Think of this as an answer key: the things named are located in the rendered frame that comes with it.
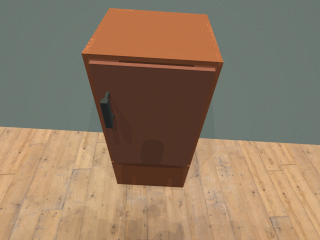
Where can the cupboard door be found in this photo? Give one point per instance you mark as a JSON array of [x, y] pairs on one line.
[[157, 109]]

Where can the handle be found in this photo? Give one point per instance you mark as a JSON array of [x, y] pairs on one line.
[[106, 111]]

